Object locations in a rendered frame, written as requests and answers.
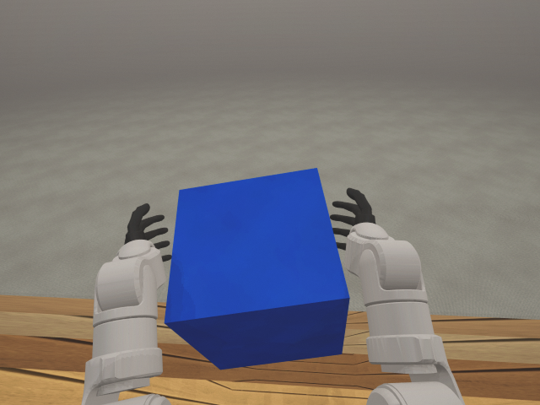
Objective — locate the robot left forearm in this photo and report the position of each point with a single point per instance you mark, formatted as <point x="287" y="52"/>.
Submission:
<point x="125" y="347"/>

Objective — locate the right robot hand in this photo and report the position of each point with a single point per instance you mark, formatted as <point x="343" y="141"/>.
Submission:
<point x="362" y="212"/>

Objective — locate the robot right forearm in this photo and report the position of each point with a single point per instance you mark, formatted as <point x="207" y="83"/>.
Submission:
<point x="402" y="338"/>

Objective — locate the left robot hand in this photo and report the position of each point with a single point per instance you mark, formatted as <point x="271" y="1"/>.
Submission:
<point x="136" y="226"/>

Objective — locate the right robot upper arm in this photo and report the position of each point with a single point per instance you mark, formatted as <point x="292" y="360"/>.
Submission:
<point x="413" y="393"/>

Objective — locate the carton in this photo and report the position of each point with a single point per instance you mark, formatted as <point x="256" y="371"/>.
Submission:
<point x="255" y="274"/>

